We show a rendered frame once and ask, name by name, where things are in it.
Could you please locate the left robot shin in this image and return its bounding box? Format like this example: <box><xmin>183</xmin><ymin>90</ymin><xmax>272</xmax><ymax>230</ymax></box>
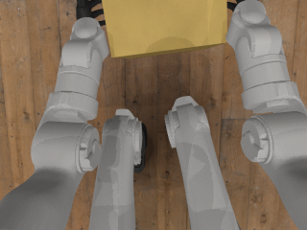
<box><xmin>102</xmin><ymin>108</ymin><xmax>142</xmax><ymax>165</ymax></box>

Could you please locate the right robot hand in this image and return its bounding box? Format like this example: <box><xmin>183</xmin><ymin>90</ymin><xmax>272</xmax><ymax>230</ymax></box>
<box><xmin>226</xmin><ymin>0</ymin><xmax>258</xmax><ymax>12</ymax></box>

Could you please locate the left robot hand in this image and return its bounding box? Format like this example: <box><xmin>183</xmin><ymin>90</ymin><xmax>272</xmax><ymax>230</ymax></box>
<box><xmin>76</xmin><ymin>0</ymin><xmax>106</xmax><ymax>27</ymax></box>

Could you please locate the carton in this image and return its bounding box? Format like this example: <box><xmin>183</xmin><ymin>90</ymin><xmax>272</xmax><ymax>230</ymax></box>
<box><xmin>102</xmin><ymin>0</ymin><xmax>227</xmax><ymax>58</ymax></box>

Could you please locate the robot left upper arm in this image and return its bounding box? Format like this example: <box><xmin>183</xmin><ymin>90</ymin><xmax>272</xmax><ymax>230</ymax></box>
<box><xmin>0</xmin><ymin>121</ymin><xmax>102</xmax><ymax>230</ymax></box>

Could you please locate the right robot thigh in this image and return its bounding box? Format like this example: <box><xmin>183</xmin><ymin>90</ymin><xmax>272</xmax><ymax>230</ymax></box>
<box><xmin>164</xmin><ymin>103</ymin><xmax>241</xmax><ymax>230</ymax></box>

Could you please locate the robot left forearm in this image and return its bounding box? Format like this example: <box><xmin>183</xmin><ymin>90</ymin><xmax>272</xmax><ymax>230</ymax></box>
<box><xmin>31</xmin><ymin>17</ymin><xmax>109</xmax><ymax>164</ymax></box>

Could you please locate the robot right forearm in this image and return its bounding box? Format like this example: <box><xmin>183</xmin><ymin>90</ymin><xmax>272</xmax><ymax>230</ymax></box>
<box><xmin>225</xmin><ymin>0</ymin><xmax>307</xmax><ymax>116</ymax></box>

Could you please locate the robot right upper arm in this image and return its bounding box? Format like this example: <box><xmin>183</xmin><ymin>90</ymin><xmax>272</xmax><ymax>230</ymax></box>
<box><xmin>240</xmin><ymin>111</ymin><xmax>307</xmax><ymax>230</ymax></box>

